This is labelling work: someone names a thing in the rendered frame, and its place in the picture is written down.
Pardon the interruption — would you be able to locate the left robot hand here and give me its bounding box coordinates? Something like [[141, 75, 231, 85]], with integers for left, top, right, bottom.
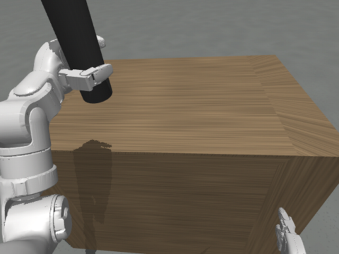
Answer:
[[33, 35, 113, 94]]

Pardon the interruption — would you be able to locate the right robot hand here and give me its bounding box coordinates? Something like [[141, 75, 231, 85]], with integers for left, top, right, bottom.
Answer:
[[275, 207, 306, 254]]

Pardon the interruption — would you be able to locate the bottle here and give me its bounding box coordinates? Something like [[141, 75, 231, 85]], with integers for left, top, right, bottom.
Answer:
[[41, 0, 112, 104]]

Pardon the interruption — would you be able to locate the left robot arm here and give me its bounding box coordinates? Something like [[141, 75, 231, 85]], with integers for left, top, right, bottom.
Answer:
[[0, 70, 72, 254]]

